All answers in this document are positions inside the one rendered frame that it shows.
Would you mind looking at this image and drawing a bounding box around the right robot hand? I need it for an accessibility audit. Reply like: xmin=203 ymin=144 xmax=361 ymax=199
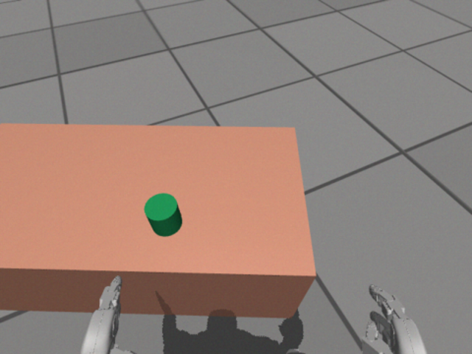
xmin=361 ymin=285 xmax=428 ymax=354

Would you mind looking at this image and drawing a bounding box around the can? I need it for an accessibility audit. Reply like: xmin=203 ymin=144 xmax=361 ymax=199
xmin=145 ymin=193 xmax=182 ymax=237

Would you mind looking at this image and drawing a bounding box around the left robot hand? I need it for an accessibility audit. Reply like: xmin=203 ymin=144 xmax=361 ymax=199
xmin=80 ymin=276 xmax=136 ymax=354

